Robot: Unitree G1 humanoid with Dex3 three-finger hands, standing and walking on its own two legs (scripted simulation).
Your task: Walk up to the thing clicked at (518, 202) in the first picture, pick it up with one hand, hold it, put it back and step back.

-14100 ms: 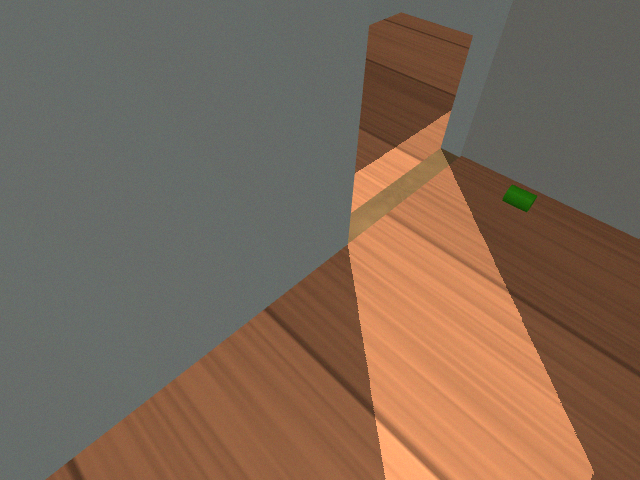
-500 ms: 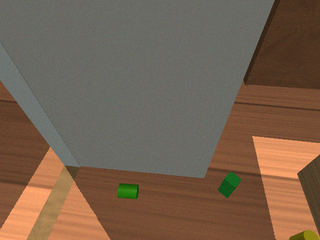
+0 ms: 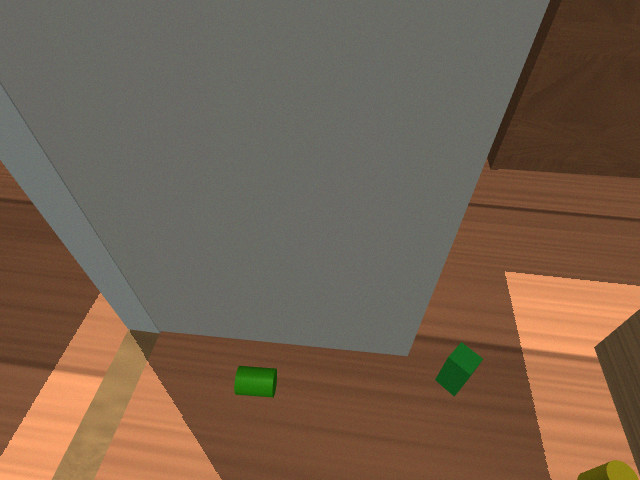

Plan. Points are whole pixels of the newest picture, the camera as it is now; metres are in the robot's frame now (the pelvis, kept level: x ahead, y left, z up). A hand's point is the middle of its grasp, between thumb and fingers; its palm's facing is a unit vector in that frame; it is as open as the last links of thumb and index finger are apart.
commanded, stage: stand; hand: left
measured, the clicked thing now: (256, 381) +0.53 +0.22 -0.74
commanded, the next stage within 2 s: walk up in 0.46 s
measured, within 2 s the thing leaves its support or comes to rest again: neither
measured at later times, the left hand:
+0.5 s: hand out of the picture +0.07 +0.26 -0.16, palm faces -0.01 -0.94 -0.34, open 7.3 cm
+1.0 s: hand (131, 452) +0.20 +0.29 -0.17, palm faces -0.09 -0.93 -0.36, open 7.3 cm
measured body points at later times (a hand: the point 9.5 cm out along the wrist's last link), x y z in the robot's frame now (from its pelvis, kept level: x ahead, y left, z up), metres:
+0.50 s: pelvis +0.00 +0.00 +0.00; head +0.01 +0.00 +0.45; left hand +0.07 +0.30 -0.13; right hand +0.08 -0.30 -0.13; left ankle -0.01 +0.13 -0.75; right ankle +0.00 -0.12 -0.75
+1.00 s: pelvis +0.10 +0.03 -0.01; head +0.15 +0.04 +0.43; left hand +0.20 +0.34 -0.14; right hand +0.11 -0.28 -0.13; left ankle +0.02 +0.13 -0.75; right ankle +0.20 -0.09 -0.73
